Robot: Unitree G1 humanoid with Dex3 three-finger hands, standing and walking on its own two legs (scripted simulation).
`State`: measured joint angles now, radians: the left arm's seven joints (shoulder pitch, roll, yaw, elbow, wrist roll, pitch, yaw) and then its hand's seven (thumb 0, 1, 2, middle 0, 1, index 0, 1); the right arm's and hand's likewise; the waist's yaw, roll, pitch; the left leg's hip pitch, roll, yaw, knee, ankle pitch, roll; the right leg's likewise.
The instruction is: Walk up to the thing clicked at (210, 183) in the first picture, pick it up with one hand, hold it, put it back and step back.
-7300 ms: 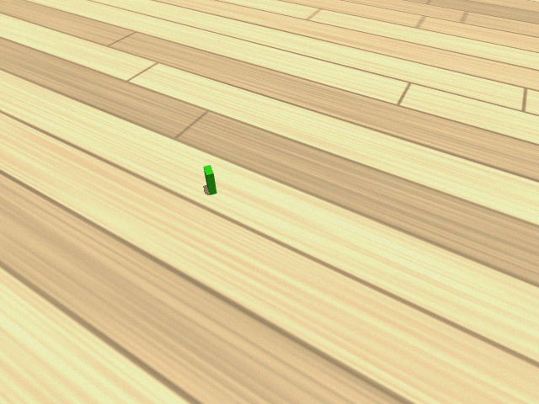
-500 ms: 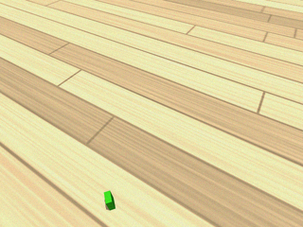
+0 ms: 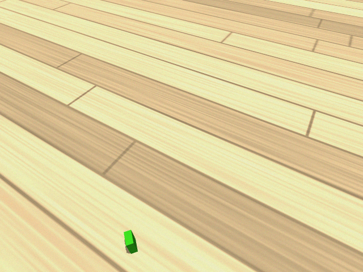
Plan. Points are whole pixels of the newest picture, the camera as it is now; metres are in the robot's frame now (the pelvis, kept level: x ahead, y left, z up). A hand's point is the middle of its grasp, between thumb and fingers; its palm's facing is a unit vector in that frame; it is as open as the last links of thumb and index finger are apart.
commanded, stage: stand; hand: left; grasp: from the side
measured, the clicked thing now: (131, 242) +0.40 +0.25 -0.71
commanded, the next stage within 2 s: go down in 0.04 s
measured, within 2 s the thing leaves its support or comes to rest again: neither
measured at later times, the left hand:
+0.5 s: hand out of the picture +0.15 +0.27 -0.17, palm faces +0.05 -0.93 -0.35, open 13.5 cm
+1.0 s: hand out of the picture +0.14 +0.29 -0.20, palm faces +0.10 -0.93 -0.35, open 17.3 cm
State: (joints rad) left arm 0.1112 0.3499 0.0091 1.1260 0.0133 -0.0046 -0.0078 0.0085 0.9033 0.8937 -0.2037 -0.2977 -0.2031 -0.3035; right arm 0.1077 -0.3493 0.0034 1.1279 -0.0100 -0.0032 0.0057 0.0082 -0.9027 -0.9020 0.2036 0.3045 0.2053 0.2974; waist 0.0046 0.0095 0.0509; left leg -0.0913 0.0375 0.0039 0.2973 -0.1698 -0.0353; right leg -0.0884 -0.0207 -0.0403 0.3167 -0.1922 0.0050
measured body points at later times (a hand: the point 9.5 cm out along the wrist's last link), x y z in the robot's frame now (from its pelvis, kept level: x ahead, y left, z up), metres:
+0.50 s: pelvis -0.01 +0.01 -0.03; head +0.04 +0.01 +0.42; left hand +0.15 +0.32 -0.14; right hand +0.08 -0.25 -0.15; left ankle +0.00 +0.14 -0.75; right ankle -0.01 -0.12 -0.75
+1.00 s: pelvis -0.01 +0.02 -0.08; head +0.07 +0.04 +0.36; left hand +0.13 +0.34 -0.17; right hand +0.16 -0.23 -0.16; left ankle +0.00 +0.14 -0.75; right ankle -0.01 -0.12 -0.75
